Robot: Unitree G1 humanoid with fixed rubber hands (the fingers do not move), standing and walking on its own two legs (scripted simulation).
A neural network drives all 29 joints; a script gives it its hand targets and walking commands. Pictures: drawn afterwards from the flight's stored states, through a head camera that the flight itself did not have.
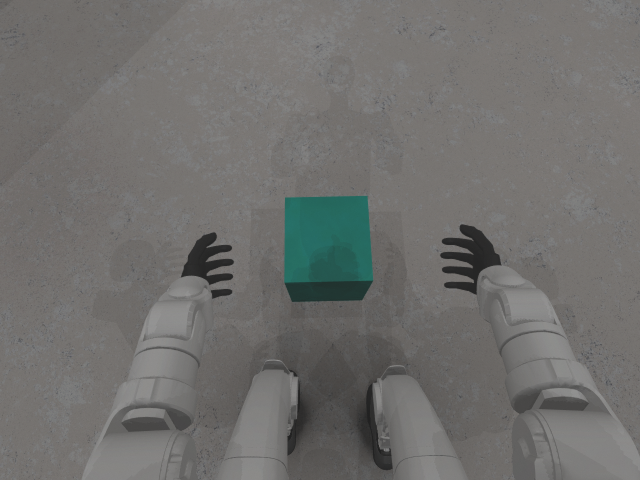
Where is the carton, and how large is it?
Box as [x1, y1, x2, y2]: [284, 196, 372, 301]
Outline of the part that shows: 367,196 285,198 284,282 292,301 351,300 361,299 372,281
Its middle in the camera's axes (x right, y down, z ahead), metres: +0.02 +0.03 +1.02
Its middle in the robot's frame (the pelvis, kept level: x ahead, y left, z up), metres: +0.53 +0.01 -0.56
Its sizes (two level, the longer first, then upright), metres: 0.210 0.200 0.250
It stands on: the floor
